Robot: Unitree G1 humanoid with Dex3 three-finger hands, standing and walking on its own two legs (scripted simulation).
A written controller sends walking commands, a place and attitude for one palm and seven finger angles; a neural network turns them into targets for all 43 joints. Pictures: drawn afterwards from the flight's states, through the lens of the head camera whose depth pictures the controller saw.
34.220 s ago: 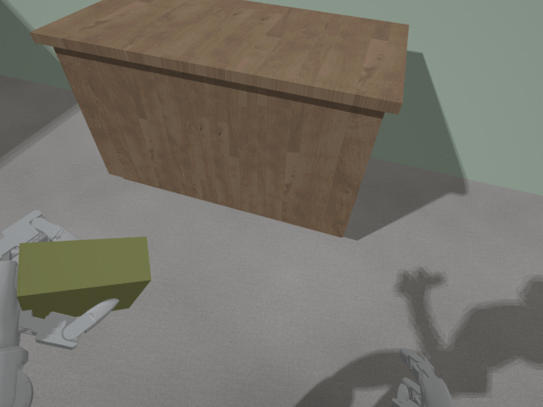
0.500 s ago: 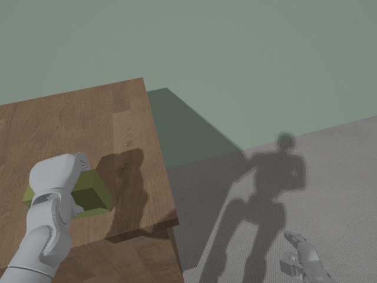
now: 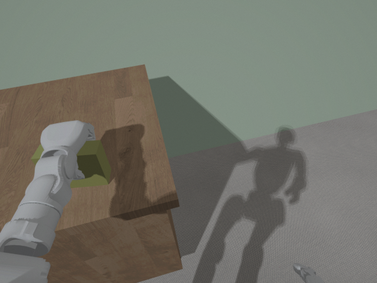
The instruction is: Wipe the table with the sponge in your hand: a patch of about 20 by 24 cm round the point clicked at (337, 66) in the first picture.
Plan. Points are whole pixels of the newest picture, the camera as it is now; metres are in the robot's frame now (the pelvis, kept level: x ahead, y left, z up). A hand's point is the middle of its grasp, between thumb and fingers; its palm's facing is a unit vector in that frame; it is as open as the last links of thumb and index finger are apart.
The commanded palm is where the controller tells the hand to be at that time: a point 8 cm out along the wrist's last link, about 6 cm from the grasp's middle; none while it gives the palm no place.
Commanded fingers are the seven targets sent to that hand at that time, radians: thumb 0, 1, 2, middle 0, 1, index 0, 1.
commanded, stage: wipe forward along the middle lane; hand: left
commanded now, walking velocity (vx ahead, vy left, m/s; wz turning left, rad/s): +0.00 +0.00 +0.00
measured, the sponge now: (78, 170) +0.34 +0.31 +0.05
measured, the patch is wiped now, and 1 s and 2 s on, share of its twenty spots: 0.95 0.95 0.95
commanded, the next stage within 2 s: slide back across to the first lane in 1.00 s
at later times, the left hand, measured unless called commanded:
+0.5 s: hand (74, 136) +0.40 +0.33 +0.09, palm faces -0.08 +0.02 -1.00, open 9.2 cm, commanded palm +0.39 +0.34 +0.12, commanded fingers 0.00 0.10 1.30 -1.20 -1.60 -1.20 -1.60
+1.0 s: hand (73, 122) +0.45 +0.36 +0.09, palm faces -0.09 +0.03 -1.00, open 9.2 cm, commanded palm +0.45 +0.36 +0.12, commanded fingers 0.00 0.10 1.30 -1.20 -1.60 -1.20 -1.60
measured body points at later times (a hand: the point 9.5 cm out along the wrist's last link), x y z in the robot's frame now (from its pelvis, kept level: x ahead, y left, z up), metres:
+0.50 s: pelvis -0.01 +0.01 -0.01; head +0.02 +0.00 +0.44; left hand +0.40 +0.33 +0.15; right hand +0.09 -0.26 -0.14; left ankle +0.01 +0.12 -0.74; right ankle +0.00 -0.06 -0.74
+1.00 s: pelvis +0.01 +0.04 -0.01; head +0.06 +0.04 +0.44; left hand +0.45 +0.36 +0.15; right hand +0.07 -0.23 -0.14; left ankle +0.01 +0.12 -0.74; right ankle +0.00 -0.06 -0.74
